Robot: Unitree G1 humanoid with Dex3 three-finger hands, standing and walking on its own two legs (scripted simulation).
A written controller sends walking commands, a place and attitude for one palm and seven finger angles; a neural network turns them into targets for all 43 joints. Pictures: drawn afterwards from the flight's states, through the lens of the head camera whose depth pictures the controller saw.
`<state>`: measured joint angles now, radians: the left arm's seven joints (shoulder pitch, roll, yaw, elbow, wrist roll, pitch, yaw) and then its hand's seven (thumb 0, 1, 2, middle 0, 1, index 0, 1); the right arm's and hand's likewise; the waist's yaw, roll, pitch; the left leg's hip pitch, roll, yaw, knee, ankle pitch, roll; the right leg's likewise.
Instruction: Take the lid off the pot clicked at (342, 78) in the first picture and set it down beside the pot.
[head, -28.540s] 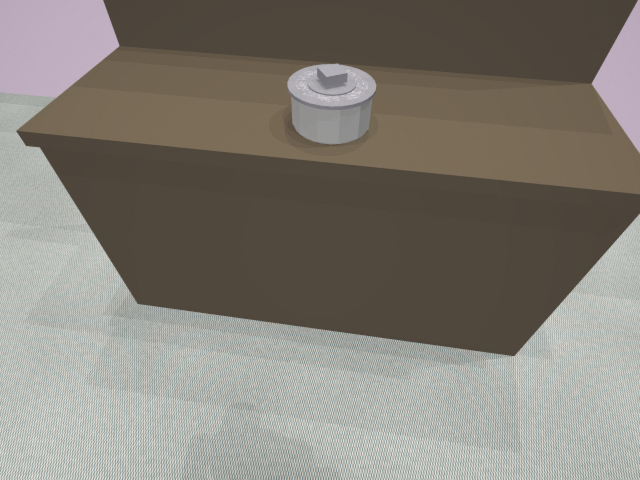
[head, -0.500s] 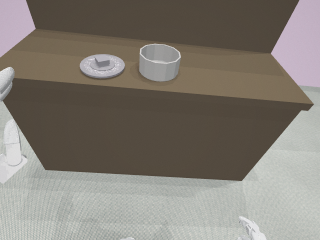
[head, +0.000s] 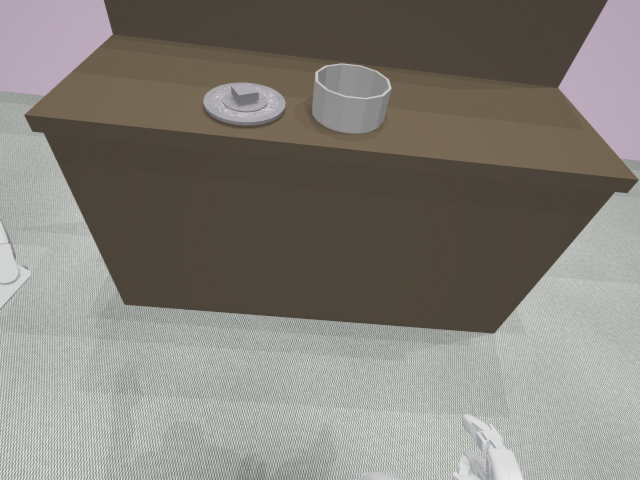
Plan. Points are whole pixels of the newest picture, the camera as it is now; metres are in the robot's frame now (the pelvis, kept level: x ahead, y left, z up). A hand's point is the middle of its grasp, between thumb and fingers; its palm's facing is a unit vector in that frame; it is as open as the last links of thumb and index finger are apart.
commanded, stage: stop stepping back and stand still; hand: left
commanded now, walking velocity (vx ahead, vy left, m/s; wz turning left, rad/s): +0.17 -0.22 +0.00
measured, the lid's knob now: (244, 93) +0.90 +0.23 +0.03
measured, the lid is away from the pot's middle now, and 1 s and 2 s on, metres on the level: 0.25 0.25 0.25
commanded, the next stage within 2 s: let the arm hang, fingers relaxed in 1.22 s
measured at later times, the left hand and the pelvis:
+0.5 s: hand out of the picture -0.04 +0.19 -0.17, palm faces -0.02 -0.97 -0.22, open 7.1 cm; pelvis -0.03 -0.01 +0.01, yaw +0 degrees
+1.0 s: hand out of the picture +0.13 +0.15 -0.15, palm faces -0.03 -0.98 -0.19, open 7.4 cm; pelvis +0.02 -0.01 +0.01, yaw -1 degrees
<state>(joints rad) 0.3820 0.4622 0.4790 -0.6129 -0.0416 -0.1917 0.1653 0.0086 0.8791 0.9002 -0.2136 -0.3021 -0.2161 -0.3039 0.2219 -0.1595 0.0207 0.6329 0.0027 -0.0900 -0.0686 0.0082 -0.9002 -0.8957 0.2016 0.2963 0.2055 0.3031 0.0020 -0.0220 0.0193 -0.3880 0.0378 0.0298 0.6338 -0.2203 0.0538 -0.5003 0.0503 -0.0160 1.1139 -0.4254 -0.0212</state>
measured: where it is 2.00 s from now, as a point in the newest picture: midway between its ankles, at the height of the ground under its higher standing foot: outside the picture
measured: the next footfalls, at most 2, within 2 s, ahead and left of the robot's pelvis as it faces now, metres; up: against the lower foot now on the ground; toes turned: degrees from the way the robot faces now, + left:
right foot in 0.30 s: +0.03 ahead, -0.13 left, +0.00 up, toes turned +0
left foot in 0.54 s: +0.02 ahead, +0.10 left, +0.00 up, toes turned +0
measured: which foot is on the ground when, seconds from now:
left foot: down 0.00-0.28, up 0.30-0.52, down 0.54-1.00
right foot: up 0.00-0.28, down 0.30-1.00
